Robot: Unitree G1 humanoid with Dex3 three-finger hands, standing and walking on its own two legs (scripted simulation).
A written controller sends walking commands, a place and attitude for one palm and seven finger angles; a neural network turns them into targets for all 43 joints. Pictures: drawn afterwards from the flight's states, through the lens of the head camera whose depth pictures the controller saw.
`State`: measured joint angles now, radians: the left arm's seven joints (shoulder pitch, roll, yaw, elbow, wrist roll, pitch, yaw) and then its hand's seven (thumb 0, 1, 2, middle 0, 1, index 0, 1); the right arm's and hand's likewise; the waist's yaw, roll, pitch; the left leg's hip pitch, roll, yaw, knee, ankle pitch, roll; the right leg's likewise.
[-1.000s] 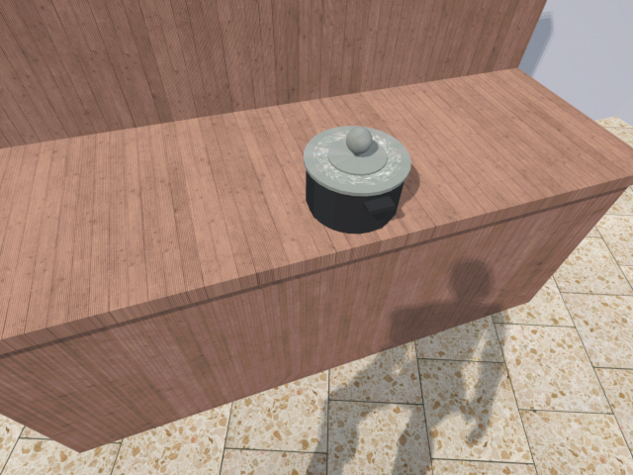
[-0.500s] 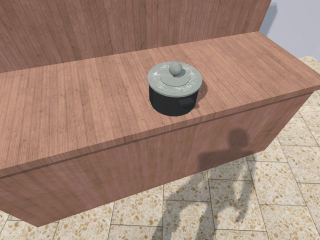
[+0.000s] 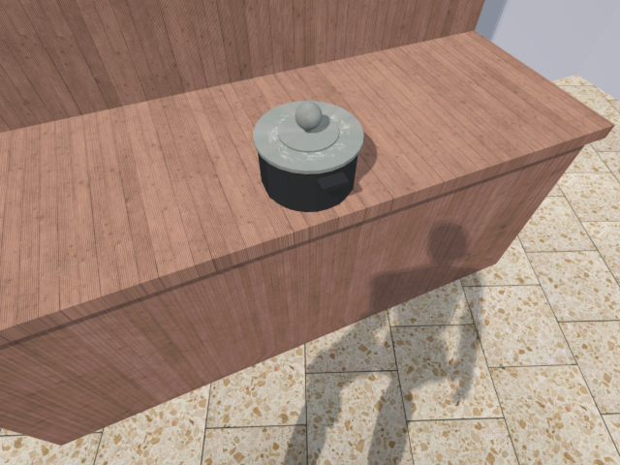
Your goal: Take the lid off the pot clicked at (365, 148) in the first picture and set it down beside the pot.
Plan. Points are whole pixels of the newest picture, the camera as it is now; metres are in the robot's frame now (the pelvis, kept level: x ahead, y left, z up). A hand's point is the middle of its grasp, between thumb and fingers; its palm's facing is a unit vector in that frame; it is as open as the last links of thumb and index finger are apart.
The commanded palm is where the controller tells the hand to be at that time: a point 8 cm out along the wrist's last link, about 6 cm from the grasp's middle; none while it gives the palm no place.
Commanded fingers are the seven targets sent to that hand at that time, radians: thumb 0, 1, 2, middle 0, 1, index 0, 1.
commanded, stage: walk to a spot facing it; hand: left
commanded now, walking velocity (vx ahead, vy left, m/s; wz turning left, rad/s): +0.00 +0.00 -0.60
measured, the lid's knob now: (308, 115) +0.66 +0.06 +0.06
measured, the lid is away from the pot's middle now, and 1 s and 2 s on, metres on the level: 0.00 0.00 0.00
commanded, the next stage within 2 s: none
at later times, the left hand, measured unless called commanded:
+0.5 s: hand out of the picture +0.12 +0.21 -0.16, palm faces -0.16 -0.96 -0.21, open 7.4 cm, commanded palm none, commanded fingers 0.00 0.90 0.90 -0.20 -0.30 -0.20 -0.30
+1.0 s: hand (233, 452) +0.16 +0.13 -0.17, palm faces -0.53 -0.82 -0.21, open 7.4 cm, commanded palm none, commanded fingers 0.00 0.90 0.90 -0.20 -0.30 -0.20 -0.30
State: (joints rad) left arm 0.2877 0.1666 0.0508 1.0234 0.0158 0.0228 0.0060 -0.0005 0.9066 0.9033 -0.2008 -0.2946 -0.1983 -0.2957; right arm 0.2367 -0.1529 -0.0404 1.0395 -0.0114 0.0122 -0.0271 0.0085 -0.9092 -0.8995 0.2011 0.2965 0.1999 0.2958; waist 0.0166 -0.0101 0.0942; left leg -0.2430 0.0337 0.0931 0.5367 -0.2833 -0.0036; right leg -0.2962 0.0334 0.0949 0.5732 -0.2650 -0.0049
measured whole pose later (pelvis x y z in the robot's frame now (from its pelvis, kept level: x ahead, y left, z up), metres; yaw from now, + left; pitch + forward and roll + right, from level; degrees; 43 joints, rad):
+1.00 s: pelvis -0.02 +0.00 +0.00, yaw -34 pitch +0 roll +0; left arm 0.22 0.24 0.06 0.86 0.02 0.05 -0.01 0.00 0.90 0.90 -0.20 -0.30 -0.20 -0.30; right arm 0.19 -0.25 -0.06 0.85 0.00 0.03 -0.02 0.01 -0.91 -0.90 0.20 0.30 0.20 0.30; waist 0.00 -0.05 0.11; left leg -0.36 0.02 0.03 0.70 -0.38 -0.06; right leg -0.29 0.07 0.16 0.55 -0.25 0.00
